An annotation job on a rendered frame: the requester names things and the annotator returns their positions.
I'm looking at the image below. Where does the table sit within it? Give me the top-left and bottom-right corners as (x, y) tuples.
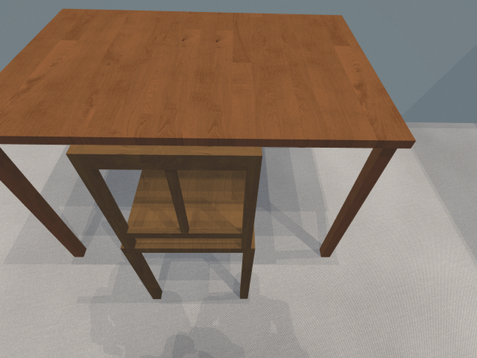
(0, 9), (416, 257)

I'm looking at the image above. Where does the chair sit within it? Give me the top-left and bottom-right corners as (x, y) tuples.
(66, 145), (262, 299)

